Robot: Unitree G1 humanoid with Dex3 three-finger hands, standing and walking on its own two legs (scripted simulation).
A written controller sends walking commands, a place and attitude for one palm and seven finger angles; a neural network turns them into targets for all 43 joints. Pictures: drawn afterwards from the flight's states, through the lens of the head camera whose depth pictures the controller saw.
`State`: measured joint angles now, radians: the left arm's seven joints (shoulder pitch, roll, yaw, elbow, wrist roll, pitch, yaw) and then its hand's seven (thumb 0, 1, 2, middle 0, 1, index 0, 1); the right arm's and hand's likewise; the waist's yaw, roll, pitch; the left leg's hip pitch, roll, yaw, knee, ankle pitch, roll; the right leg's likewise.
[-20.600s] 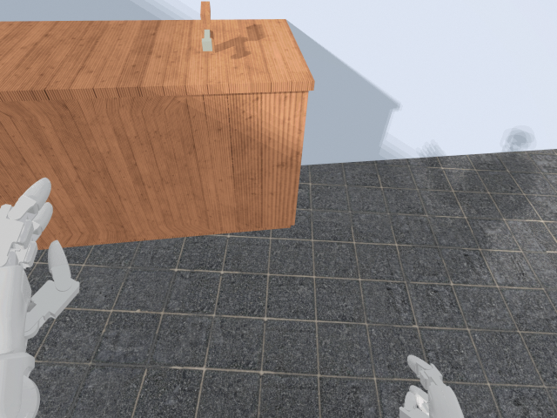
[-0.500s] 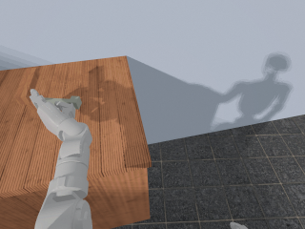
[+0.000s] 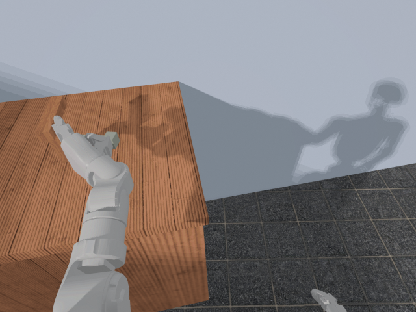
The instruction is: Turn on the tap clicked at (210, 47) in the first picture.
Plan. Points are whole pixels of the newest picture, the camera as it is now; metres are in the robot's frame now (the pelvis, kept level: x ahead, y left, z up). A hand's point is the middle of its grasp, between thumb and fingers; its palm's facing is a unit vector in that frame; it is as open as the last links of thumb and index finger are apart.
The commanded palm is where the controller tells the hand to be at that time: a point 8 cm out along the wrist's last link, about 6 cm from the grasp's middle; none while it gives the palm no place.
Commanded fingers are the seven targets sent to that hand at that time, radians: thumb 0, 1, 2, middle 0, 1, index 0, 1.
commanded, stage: lift the hand up off the lever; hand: left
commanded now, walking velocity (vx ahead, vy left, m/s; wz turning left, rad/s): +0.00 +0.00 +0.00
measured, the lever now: (111, 140) +0.46 +0.26 +0.09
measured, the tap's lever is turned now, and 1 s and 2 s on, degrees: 73 73 73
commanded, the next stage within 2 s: draw the hand back beside the body in 0.78 s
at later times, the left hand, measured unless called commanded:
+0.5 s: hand (96, 139) +0.38 +0.24 +0.16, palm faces +0.80 -0.60 -0.04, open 7.8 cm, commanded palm +0.34 +0.26 +0.16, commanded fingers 0.00 0.90 0.90 -0.15 -0.15 -0.15 -0.15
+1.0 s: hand (109, 135) +0.38 +0.21 +0.17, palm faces +0.62 -0.78 -0.07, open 7.8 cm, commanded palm +0.32 +0.26 +0.16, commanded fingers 0.00 0.90 0.90 -0.16 -0.17 -0.16 -0.17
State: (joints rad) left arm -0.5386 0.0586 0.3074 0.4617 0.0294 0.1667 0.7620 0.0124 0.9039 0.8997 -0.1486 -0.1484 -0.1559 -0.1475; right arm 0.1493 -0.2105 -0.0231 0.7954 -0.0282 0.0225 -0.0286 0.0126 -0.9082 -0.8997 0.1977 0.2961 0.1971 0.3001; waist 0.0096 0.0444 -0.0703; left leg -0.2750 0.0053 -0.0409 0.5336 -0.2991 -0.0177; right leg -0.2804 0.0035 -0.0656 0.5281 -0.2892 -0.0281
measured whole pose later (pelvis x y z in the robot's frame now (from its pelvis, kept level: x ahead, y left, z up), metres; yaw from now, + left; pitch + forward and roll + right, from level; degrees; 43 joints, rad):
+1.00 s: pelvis +0.01 +0.00 +0.01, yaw -1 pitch -1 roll +0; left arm -0.40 0.11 0.23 0.19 0.00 0.28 0.51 0.01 0.91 0.90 -0.15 -0.15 -0.15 -0.15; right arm 0.12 -0.20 0.00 0.76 0.00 0.05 -0.06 0.01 -0.91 -0.90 0.20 0.30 0.20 0.30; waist 0.03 0.04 -0.03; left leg -0.16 0.00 -0.02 0.45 -0.28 -0.01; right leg -0.18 0.00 -0.04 0.47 -0.27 -0.02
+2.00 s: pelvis +0.00 +0.01 +0.01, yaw -2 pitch -5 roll +0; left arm 0.38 0.31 0.23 -0.34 -0.07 -0.11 0.12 0.01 0.90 0.90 -0.20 -0.29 -0.21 -0.29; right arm 0.17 -0.23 -0.02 0.66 0.01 -0.07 -0.05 0.02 -0.91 -0.90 0.20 0.30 0.20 0.30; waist 0.05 0.06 0.03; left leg -0.07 0.01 0.00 0.41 -0.26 0.00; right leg -0.09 0.01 -0.03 0.41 -0.24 -0.02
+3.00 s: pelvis -0.07 +0.02 +0.00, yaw -3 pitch -1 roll +0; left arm 0.49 0.37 0.33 -0.48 -0.04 -0.15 0.14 0.01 0.89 0.90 -0.21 -0.30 -0.22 -0.30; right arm 0.18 -0.23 -0.01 0.55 0.02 0.01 -0.08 0.02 -0.91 -0.90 0.20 0.30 0.20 0.30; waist 0.02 0.05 0.02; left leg -0.32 0.00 0.01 0.54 -0.21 0.02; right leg -0.32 0.00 -0.02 0.50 -0.16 0.00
